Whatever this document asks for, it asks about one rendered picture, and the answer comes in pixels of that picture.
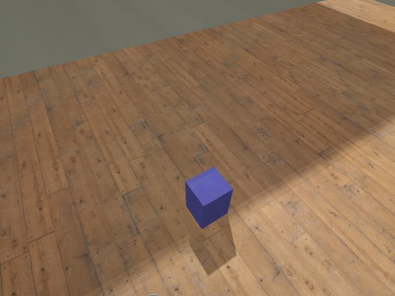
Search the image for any carton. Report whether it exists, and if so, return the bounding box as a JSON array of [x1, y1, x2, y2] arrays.
[[185, 166, 233, 229]]

